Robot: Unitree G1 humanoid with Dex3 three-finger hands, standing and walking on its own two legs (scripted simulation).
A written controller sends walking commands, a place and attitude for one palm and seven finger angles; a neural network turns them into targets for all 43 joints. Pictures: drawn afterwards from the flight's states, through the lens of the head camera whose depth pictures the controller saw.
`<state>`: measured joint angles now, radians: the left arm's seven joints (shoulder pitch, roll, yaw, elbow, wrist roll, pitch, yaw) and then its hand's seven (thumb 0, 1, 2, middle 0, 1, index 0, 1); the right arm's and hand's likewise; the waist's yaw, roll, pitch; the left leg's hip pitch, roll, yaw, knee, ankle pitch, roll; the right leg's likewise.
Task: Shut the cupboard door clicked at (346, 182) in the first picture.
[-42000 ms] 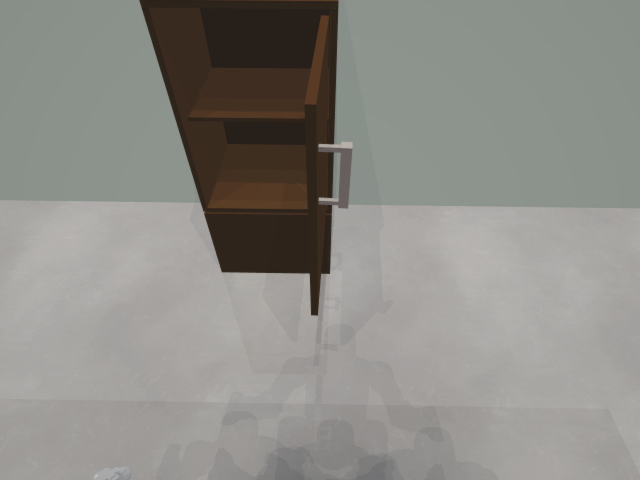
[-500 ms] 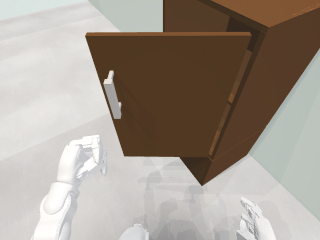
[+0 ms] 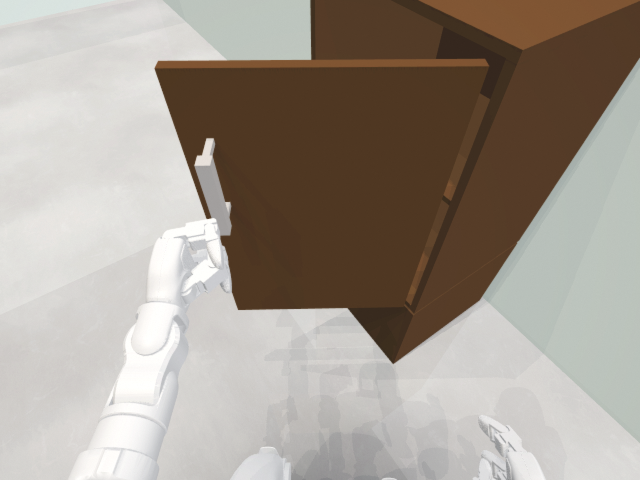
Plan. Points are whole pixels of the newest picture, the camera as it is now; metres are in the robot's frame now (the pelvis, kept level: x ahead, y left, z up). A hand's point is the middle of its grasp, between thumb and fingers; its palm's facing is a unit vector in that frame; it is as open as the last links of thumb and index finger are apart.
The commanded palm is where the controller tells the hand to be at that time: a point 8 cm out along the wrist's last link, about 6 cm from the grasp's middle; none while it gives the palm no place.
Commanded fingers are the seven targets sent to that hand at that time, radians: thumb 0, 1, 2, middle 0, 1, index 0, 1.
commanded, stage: bring the fist close to the handle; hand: left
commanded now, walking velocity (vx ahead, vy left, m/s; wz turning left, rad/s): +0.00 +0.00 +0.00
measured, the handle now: (217, 189) +0.49 +0.17 +0.07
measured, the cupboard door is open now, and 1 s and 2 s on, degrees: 57 56 43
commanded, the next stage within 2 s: push the door shut along its arc in 0.56 s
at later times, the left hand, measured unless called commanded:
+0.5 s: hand (228, 251) +0.38 +0.14 +0.07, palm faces +0.04 -1.00 -0.02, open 3.1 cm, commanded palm +0.35 +0.19 +0.08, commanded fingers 0.00 0.90 0.90 -1.30 -1.50 -1.30 -1.50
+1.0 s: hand (239, 220) +0.42 +0.13 +0.08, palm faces -0.04 -1.00 -0.04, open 3.1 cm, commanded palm +0.41 +0.18 +0.08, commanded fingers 0.00 0.90 0.90 -1.30 -1.50 -1.30 -1.50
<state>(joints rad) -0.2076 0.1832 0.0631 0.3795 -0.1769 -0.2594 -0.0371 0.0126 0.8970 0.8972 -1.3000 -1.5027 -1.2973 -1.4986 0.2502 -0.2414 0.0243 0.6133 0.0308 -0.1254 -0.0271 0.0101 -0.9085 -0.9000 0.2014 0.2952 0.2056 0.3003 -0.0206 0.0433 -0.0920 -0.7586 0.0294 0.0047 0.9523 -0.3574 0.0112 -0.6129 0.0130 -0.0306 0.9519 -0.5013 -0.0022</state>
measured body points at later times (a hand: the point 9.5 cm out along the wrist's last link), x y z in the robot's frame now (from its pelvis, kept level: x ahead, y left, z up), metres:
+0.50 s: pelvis +0.01 -0.01 +0.00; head +0.05 -0.02 +0.45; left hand +0.37 +0.19 +0.08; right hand +0.11 -0.26 -0.11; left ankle +0.07 +0.11 -0.68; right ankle -0.01 -0.12 -0.68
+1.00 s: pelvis +0.00 +0.00 +0.00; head +0.06 -0.01 +0.44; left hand +0.42 +0.18 +0.09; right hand +0.10 -0.26 -0.12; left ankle +0.07 +0.11 -0.68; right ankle -0.01 -0.12 -0.68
